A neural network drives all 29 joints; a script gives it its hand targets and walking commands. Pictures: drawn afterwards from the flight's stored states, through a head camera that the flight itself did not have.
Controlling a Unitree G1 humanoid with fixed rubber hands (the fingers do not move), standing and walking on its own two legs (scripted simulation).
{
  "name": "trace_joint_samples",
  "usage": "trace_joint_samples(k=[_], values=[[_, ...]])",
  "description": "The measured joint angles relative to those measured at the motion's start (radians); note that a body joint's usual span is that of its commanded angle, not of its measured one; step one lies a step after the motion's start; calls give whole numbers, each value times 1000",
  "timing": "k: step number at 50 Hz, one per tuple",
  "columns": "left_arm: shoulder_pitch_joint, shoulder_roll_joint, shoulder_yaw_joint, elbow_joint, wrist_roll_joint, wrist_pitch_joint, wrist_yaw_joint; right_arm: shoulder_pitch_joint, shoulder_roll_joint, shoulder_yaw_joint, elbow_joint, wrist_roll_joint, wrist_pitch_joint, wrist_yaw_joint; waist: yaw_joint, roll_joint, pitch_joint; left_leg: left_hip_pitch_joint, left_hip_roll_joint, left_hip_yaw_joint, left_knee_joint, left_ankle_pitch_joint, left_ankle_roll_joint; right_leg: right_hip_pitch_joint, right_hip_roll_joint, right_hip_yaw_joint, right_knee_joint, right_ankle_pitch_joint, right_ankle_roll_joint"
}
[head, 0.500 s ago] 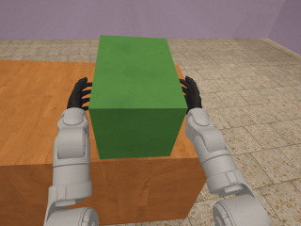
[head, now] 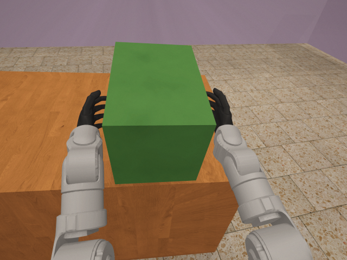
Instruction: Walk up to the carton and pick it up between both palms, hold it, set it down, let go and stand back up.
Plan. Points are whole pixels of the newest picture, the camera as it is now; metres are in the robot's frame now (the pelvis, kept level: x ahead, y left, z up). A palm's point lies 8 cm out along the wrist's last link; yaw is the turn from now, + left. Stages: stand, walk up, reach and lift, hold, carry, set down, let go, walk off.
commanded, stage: hold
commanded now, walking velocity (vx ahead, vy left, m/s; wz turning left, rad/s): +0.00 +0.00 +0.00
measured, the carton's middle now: (155, 110) +0.44 +0.02 +0.16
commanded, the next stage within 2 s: none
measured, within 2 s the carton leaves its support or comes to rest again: neither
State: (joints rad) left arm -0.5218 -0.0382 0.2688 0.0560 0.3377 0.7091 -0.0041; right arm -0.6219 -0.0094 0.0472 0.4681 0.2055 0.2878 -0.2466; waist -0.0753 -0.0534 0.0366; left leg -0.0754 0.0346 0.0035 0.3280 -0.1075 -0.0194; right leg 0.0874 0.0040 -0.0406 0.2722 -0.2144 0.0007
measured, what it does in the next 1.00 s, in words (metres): stands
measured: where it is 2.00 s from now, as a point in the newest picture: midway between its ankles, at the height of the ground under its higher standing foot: outside the picture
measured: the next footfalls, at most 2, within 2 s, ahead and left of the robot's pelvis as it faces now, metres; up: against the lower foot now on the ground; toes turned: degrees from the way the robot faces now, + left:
none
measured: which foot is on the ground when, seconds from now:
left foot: down 0.00-1.00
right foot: down 0.00-1.00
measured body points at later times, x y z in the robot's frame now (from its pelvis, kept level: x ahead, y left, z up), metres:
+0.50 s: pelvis +0.00 +0.00 +0.00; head -0.04 +0.03 +0.45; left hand +0.37 +0.17 +0.18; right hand +0.37 -0.12 +0.18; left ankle +0.06 +0.13 -0.75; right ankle -0.03 -0.12 -0.75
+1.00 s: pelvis +0.00 +0.00 +0.00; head -0.04 +0.03 +0.45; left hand +0.37 +0.16 +0.18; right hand +0.37 -0.13 +0.18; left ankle +0.06 +0.13 -0.75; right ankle -0.03 -0.12 -0.75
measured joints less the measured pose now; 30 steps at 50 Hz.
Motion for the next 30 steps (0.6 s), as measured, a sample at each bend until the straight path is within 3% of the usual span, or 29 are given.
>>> trace_joint_samples(k=[30], values=[[-10, 4, 1, 12, -1, -2, -2, -10, 1, -6, 4, -2, 5, -2, 0, -3, -3, -4, -2, -5, 1, 0, 0, -3, 0, -1, -2, 2, 0]])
